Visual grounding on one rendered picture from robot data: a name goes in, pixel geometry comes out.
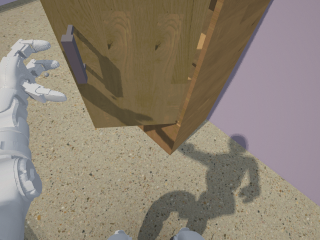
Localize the robot left upper arm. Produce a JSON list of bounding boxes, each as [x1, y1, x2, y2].
[[0, 157, 42, 240]]

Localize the left robot hand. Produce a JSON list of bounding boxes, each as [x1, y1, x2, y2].
[[0, 39, 67, 103]]

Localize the cupboard door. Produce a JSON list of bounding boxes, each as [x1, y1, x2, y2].
[[40, 0, 211, 129]]

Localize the left robot shin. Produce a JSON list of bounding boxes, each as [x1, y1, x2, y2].
[[114, 230, 126, 234]]

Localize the right robot shin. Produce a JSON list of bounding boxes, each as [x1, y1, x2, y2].
[[178, 227, 190, 233]]

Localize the robot shin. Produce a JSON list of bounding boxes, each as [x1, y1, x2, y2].
[[114, 230, 126, 234], [178, 227, 190, 233]]

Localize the robot left forearm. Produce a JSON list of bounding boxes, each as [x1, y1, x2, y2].
[[0, 88, 32, 163]]

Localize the handle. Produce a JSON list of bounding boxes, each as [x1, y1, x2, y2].
[[60, 25, 88, 84]]

